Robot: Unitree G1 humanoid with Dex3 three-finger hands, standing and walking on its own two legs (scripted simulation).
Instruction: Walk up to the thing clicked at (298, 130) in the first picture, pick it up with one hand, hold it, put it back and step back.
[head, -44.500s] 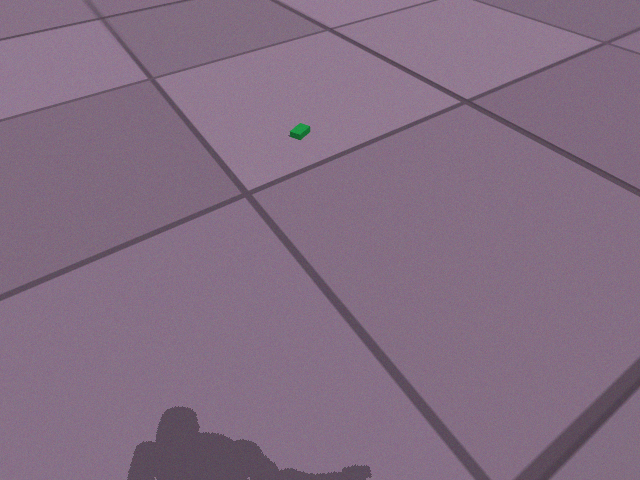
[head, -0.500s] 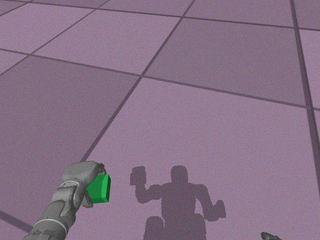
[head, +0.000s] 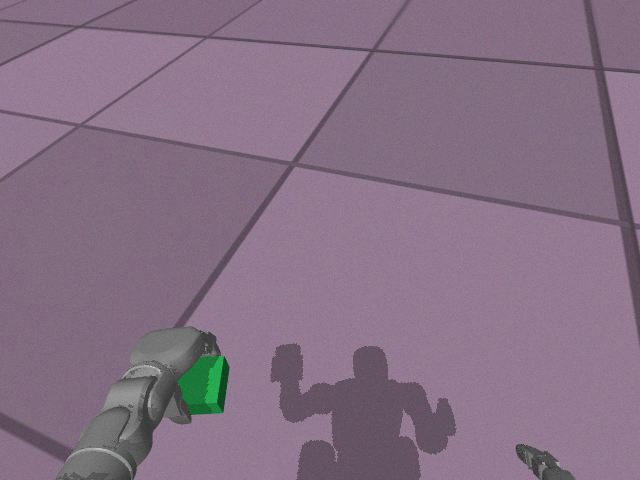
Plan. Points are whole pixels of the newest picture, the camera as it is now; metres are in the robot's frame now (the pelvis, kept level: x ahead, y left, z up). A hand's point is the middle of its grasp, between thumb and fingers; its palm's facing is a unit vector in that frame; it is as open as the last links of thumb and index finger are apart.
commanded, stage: hold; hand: left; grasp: from above
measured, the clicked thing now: (188, 385) +0.30 +0.22 -0.08
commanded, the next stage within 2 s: crouch in 1.04 s
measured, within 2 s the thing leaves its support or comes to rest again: neither
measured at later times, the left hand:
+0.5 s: hand (176, 386) +0.28 +0.22 -0.03, palm faces -0.45 -0.06 -0.89, open 9.6 cm
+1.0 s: hand (179, 378) +0.29 +0.22 -0.03, palm faces -0.46 -0.05 -0.88, open 9.6 cm
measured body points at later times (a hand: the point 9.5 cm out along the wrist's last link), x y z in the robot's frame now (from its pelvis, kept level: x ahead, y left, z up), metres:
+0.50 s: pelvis -0.01 +0.00 +0.01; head -0.01 -0.03 +0.45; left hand +0.30 +0.22 +0.02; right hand +0.15 -0.26 -0.11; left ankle +0.02 +0.13 -0.73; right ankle +0.02 -0.14 -0.73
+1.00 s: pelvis +0.01 +0.00 +0.01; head +0.01 -0.03 +0.46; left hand +0.31 +0.22 +0.02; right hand +0.16 -0.25 -0.11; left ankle +0.02 +0.13 -0.73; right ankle +0.02 -0.14 -0.73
